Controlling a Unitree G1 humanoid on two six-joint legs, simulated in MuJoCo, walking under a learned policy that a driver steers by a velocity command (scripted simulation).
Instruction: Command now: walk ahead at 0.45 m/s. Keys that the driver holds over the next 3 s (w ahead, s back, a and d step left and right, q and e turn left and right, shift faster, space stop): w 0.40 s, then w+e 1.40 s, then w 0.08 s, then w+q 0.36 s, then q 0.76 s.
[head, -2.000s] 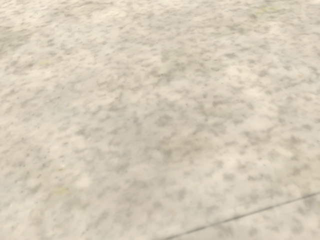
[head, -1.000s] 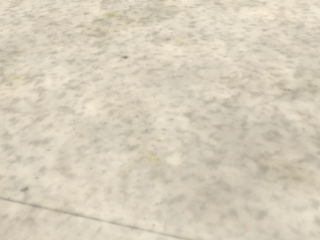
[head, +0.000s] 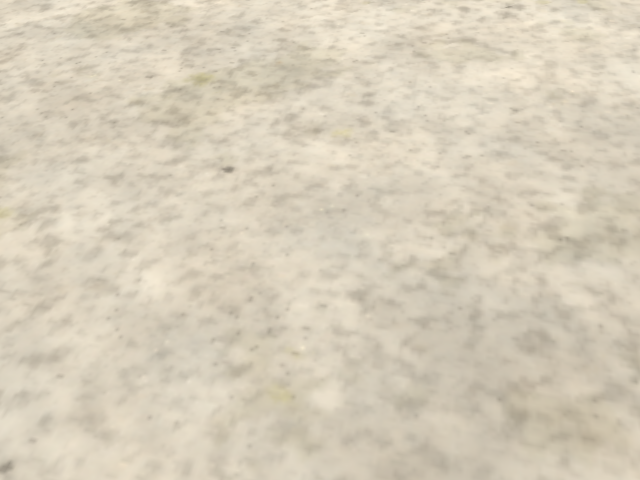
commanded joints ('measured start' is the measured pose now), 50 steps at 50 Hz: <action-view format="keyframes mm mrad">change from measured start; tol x32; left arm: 1 100 115 14 2 -1 -13 7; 34 -454 40 8 -226 6 45 -35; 41 16 199 88 -113 39 32 -9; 50 -125 181 83 -141 -14 15 7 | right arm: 1 -95 -36 -4 -73 2 4 2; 9 -261 -24 12 -164 20 -3 -9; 14 313 -212 -65 -21 -18 -29 -52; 50 80 -42 -20 -182 -15 -10 -29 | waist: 1 10 -111 97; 15 -119 138 -313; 19 3 -42 52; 50 -42 -22 4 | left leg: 1 -192 5 40 -43 56 -24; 12 323 -134 102 -511 74 97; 15 865 365 -760 -743 -154 322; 21 333 164 -233 -894 116 177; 39 692 187 161 -481 1089 45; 41 410 152 187 7 675 23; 42 -57 -103 159 432 -270 -42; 50 -41 48 -38 67 -86 -92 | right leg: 1 41 -246 160 -111 457 -73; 12 112 -259 65 285 1055 -41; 15 -522 30 64 1139 -266 1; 16 -608 -49 128 1153 -180 -19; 31 -608 -127 -2 496 289 32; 39 -365 23 -113 326 33 -95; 42 339 -411 694 112 62 -374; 50 -159 -196 324 -40 452 -224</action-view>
